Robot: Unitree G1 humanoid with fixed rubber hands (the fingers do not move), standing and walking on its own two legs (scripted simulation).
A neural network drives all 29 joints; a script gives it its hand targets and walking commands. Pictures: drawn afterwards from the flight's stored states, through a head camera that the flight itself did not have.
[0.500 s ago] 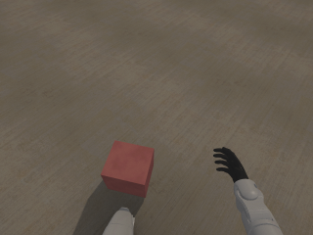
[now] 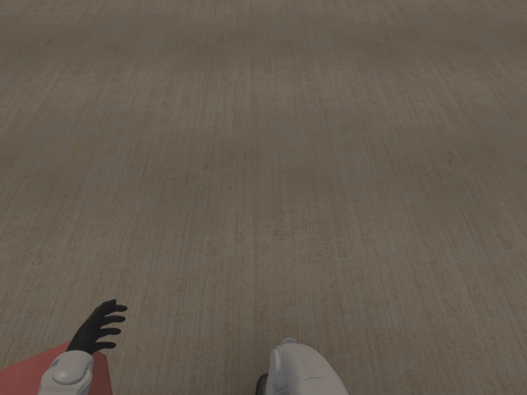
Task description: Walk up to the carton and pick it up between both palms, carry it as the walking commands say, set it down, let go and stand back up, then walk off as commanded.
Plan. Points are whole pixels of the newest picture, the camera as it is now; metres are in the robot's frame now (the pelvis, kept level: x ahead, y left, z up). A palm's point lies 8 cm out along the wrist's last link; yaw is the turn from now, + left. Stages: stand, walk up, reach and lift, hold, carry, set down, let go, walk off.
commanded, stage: stand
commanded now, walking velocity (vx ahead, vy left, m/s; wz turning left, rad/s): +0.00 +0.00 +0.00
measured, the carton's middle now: out of the picture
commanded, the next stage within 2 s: none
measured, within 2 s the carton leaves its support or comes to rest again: neither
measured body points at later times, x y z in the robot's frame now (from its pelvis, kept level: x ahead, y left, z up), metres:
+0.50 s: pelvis +0.30 -0.02 +0.06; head +0.32 -0.05 +0.50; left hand +0.42 +0.25 -0.05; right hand +0.38 -0.27 -0.08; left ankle +0.43 +0.11 -0.65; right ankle +0.27 -0.09 -0.60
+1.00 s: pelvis +0.35 -0.10 +0.08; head +0.35 -0.10 +0.53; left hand +0.49 +0.09 -0.06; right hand +0.34 -0.33 -0.07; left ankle +0.38 +0.06 -0.65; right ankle +0.35 -0.15 -0.65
